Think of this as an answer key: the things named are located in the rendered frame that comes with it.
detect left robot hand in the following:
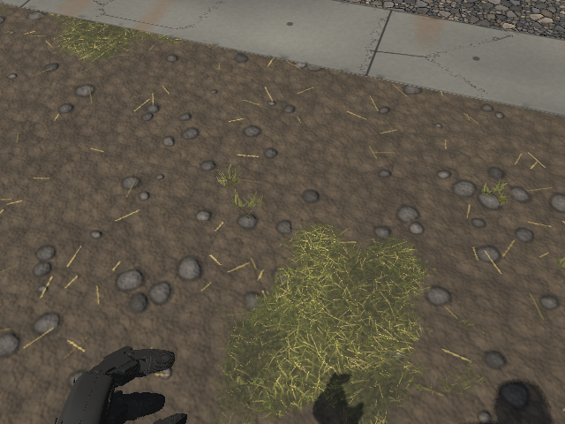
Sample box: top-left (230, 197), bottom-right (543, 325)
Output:
top-left (55, 346), bottom-right (187, 424)

